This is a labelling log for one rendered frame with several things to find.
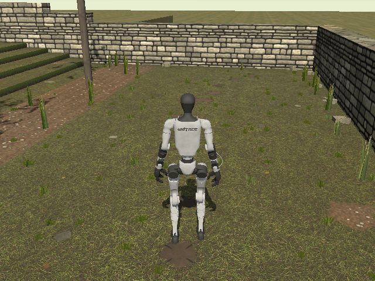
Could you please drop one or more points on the robot left hand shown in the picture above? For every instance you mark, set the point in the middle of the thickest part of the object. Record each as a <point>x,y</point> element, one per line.
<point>158,175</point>

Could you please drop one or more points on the left robot foot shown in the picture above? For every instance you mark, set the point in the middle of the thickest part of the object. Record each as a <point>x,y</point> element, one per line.
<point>175,239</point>

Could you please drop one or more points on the robot left upper arm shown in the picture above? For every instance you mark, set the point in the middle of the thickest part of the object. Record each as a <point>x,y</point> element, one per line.
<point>169,124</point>

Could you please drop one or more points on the left robot shin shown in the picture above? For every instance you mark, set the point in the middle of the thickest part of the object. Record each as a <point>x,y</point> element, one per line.
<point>174,216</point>

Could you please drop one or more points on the robot right hand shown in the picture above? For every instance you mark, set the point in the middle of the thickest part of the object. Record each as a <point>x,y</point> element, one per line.
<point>216,179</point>

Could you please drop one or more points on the robot right forearm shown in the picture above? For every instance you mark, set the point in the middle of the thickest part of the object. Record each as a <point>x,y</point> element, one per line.
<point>213,159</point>

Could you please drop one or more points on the robot left forearm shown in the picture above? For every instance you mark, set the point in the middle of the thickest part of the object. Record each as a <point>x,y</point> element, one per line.
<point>161,157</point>

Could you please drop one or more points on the robot right upper arm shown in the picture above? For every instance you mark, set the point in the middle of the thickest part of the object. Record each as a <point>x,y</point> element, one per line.
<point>205,124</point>

